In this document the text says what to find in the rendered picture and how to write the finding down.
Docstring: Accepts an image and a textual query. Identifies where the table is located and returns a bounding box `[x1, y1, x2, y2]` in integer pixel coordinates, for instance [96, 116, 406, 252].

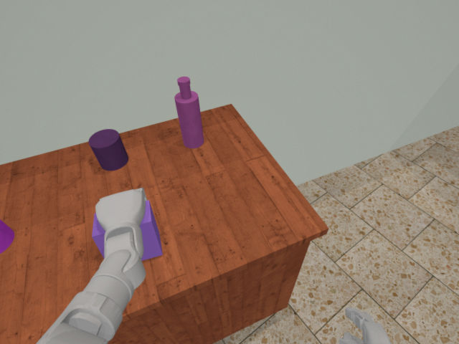
[0, 104, 329, 344]

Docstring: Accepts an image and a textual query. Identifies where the left robot forearm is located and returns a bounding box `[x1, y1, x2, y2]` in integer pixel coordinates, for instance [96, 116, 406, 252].
[36, 222, 146, 344]

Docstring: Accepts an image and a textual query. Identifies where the sponge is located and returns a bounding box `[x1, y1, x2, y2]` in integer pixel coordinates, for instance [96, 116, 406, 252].
[92, 200, 163, 261]

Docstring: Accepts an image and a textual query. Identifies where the right robot hand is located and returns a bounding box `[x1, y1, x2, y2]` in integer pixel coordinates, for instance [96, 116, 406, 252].
[339, 307, 391, 344]

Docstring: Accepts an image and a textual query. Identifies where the left robot upper arm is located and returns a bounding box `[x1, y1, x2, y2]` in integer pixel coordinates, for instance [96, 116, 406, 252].
[44, 322, 108, 344]

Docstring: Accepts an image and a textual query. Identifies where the left robot hand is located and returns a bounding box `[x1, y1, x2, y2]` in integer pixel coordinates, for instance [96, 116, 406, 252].
[95, 188, 147, 231]

